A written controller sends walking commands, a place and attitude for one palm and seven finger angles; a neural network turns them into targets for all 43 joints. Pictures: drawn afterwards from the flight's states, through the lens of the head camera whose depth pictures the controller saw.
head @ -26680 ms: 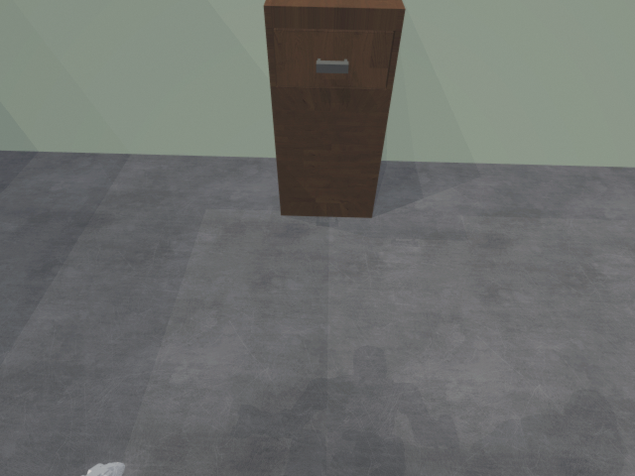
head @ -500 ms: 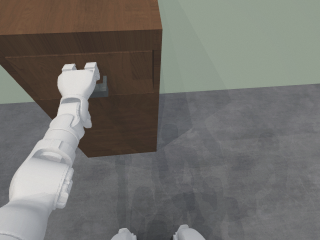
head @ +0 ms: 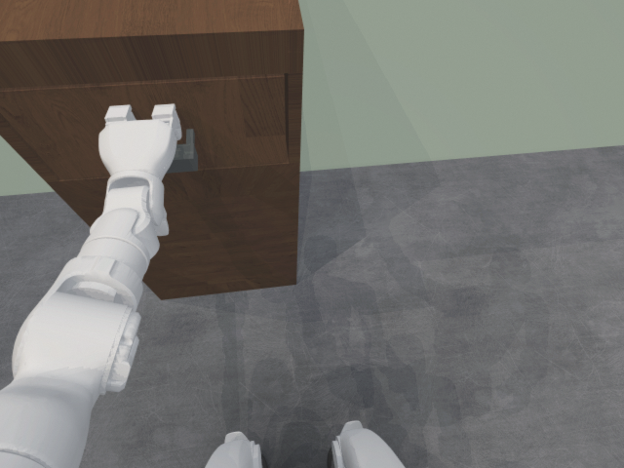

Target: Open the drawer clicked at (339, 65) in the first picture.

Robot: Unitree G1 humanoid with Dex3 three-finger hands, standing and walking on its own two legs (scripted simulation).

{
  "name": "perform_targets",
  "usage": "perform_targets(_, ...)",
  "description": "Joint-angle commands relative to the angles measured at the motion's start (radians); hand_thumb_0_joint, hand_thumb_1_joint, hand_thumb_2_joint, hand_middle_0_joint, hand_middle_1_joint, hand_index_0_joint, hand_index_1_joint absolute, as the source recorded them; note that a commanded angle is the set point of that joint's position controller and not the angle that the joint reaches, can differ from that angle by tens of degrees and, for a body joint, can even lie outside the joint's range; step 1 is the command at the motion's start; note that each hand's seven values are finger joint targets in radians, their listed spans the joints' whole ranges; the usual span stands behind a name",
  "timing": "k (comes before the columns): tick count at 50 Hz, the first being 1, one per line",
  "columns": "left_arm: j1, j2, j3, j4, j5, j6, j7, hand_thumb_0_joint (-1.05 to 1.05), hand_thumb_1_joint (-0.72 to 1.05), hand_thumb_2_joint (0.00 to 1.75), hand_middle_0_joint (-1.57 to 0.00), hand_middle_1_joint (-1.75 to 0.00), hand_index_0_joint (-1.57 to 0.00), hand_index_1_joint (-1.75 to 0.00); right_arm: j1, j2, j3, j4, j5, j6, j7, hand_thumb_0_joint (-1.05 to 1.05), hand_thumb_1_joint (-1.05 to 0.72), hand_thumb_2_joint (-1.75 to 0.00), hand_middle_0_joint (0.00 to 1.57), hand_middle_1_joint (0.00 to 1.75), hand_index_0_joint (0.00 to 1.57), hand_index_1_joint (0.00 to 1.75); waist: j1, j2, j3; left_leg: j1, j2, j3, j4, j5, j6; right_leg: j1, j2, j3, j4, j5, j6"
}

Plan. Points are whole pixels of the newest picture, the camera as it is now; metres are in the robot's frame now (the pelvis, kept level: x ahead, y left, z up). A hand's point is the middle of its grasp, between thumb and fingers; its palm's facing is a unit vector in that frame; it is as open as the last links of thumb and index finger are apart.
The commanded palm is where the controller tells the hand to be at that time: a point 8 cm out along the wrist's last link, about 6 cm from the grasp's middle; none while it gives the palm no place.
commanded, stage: lower the fingers behind the handle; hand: left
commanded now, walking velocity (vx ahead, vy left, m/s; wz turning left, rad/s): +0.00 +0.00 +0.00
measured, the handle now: (159, 148) +0.57 +0.17 +0.01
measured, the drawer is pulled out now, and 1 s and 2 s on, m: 0.00 0.00 0.00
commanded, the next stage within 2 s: lift the fingers back up to retry in 0.46 s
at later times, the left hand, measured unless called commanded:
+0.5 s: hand (154, 176) +0.51 +0.17 +0.01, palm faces -0.02 +0.02 -1.00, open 13.8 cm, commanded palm +0.50 +0.16 +0.04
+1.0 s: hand (139, 162) +0.52 +0.18 +0.04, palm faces -0.04 -0.02 -1.00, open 13.8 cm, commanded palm +0.50 +0.17 +0.10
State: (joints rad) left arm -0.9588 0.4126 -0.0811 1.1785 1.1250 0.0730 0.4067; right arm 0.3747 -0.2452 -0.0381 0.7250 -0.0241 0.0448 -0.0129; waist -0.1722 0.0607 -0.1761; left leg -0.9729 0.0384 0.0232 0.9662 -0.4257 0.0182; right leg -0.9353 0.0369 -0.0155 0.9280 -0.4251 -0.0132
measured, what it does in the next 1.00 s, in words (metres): stands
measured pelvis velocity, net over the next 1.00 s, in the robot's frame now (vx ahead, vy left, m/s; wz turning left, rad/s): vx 0.01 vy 0.00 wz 0.01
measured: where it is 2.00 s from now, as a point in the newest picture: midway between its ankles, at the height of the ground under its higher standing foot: outside the picture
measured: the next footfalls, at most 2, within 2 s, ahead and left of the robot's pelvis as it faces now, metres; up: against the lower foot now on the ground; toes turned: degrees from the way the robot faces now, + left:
none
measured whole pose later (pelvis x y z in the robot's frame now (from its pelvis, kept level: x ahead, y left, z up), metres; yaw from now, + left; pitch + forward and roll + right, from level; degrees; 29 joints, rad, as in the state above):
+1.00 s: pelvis +0.01 +0.00 +0.02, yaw +0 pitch +22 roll -2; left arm -0.91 0.42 -0.09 1.10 1.08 0.07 0.35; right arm 0.39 -0.24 -0.04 0.74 -0.01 0.05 -0.03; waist -0.15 0.07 -0.15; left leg -0.85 0.04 0.02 0.86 -0.39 0.01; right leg -0.81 0.04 -0.02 0.81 -0.39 -0.02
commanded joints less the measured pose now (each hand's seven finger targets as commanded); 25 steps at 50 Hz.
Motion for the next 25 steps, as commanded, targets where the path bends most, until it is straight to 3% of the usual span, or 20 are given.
perform_targets(1,-0.348,0.188,0.029,-0.073,-0.010,0.022,-0.001,0.00,-0.50,0.30,-0.30,-1.20,-0.30,-1.20,0.176,-0.162,-0.064,-0.039,-0.004,-0.015,-0.010,0.00,-0.90,-0.90,0.20,0.30,0.20,0.30,-0.021,-0.009,-0.369,0.246,-0.048,-0.012,-0.052,0.287,0.030,0.159,0.034,-0.011,-0.094,0.291,-0.013)
perform_targets(3,-0.357,0.160,0.007,-0.053,-0.009,0.032,0.001,0.00,-0.50,0.30,-0.30,-1.20,-0.30,-1.20,0.181,-0.164,-0.064,-0.033,-0.003,-0.017,-0.009,0.00,-0.90,-0.90,0.20,0.30,0.20,0.30,-0.040,-0.026,-0.356,0.241,-0.041,-0.018,-0.041,0.275,0.030,0.114,0.036,-0.018,-0.085,0.266,-0.010)
perform_targets(6,-0.382,0.207,0.040,-0.079,-0.031,0.041,-0.006,0.00,-0.50,0.30,-0.30,-1.20,-0.30,-1.20,0.178,-0.168,-0.059,-0.042,-0.005,-0.015,-0.008,0.00,-0.90,-0.90,0.20,0.30,0.20,0.30,-0.025,0.000,-0.407,0.241,-0.045,-0.018,-0.043,0.267,0.031,0.154,0.035,-0.012,-0.083,0.267,-0.012)
perform_targets(10,-0.385,0.183,0.011,-0.067,-0.026,0.050,-0.019,0.00,-0.50,0.30,-0.30,-1.20,-0.30,-1.20,0.178,-0.165,-0.055,-0.044,0.001,-0.014,-0.013,0.00,-0.90,-0.90,0.20,0.30,0.20,0.30,-0.036,-0.018,-0.383,0.234,-0.041,-0.022,-0.045,0.240,0.033,0.132,0.036,-0.016,-0.091,0.236,-0.007)
perform_targets(14,-0.368,0.205,0.029,-0.073,-0.032,0.036,-0.031,0.00,-0.50,0.30,-0.30,-1.20,-0.30,-1.20,0.177,-0.164,-0.052,-0.047,0.000,-0.015,-0.018,0.00,-0.90,-0.90,0.20,0.30,0.20,0.30,-0.024,-0.021,-0.398,0.228,-0.041,-0.023,-0.044,0.239,0.033,0.153,0.035,-0.013,-0.088,0.243,-0.007)
perform_targets(16,-0.358,0.178,0.015,-0.083,-0.035,0.028,-0.035,0.00,-0.50,0.30,-0.30,-1.20,-0.30,-1.20,0.176,-0.162,-0.053,-0.049,0.002,-0.016,-0.017,0.00,-0.90,-0.90,0.20,0.30,0.20,0.30,-0.026,-0.024,-0.402,0.238,-0.042,-0.025,-0.044,0.250,0.033,0.149,0.037,-0.014,-0.088,0.250,-0.009)
perform_targets(17,-0.381,0.138,-0.023,-0.092,-0.030,0.020,-0.033,0.00,-0.50,0.30,-0.30,-1.20,-0.30,-1.20,0.178,-0.157,-0.054,-0.046,0.001,-0.020,-0.018,0.00,-0.90,-0.90,0.20,0.30,0.20,0.30,-0.043,-0.010,-0.384,0.243,-0.039,-0.027,-0.044,0.240,0.032,0.121,0.035,-0.017,-0.091,0.234,-0.006)
perform_targets(19,-0.358,0.172,0.011,-0.078,-0.031,0.017,-0.025,0.00,-0.50,0.30,-0.30,-1.20,-0.30,-1.20,0.176,-0.163,-0.053,-0.042,0.000,-0.020,-0.018,0.00,-0.90,-0.90,0.20,0.30,0.20,0.30,-0.030,-0.027,-0.361,0.230,-0.039,-0.028,-0.047,0.226,0.033,0.117,0.037,-0.019,-0.092,0.216,-0.008)
perform_targets(21,-0.399,0.163,0.007,-0.106,-0.037,0.010,-0.020,0.00,-0.50,0.30,-0.30,-1.20,-0.30,-1.20,0.179,-0.162,-0.058,-0.041,-0.001,-0.023,-0.017,0.00,-0.90,-0.90,0.20,0.30,0.20,0.30,-0.040,-0.025,-0.386,0.242,-0.037,-0.030,-0.045,0.233,0.033,0.119,0.036,-0.016,-0.091,0.220,-0.008)
perform_targets(23,-0.383,0.174,0.012,-0.083,-0.033,0.014,-0.015,0.00,-0.50,0.30,-0.30,-1.20,-0.30,-1.20,0.183,-0.161,-0.055,-0.036,0.001,-0.022,-0.016,0.00,-0.90,-0.90,0.20,0.30,0.20,0.30,-0.034,-0.010,-0.374,0.235,-0.039,-0.029,-0.044,0.226,0.032,0.112,0.036,-0.016,-0.091,0.215,-0.010)
perform_targets(25,-0.400,0.173,0.006,-0.070,-0.030,0.022,-0.009,0.00,-0.50,0.30,-0.30,-1.20,-0.30,-1.20,0.185,-0.163,-0.054,-0.032,0.001,-0.023,-0.015,0.00,-0.90,-0.90,0.20,0.30,0.20,0.30,-0.045,-0.025,-0.360,0.222,-0.039,-0.030,-0.044,0.215,0.034,0.107,0.037,-0.017,-0.093,0.206,-0.008)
